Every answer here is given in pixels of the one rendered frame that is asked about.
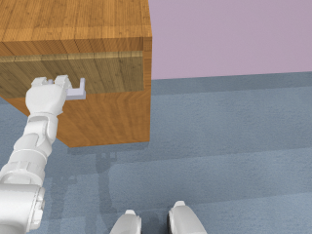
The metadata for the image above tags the robot left forearm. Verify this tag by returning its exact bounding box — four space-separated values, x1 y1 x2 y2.
0 112 59 187

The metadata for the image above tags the left robot upper arm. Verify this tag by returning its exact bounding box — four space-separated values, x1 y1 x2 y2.
0 183 46 234

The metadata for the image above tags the right robot thigh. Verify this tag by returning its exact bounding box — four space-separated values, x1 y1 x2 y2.
169 205 208 234

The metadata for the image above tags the left robot hand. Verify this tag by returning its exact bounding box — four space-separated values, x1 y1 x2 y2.
25 74 73 117

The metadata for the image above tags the robot left shin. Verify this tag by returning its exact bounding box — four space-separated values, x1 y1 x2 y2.
125 210 136 215

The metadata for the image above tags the drawer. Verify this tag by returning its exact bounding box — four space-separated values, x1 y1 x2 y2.
0 51 144 98

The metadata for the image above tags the handle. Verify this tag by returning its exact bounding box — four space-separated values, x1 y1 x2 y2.
48 78 86 100

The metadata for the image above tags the cabinet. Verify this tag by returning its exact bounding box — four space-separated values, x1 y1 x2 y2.
0 0 152 148

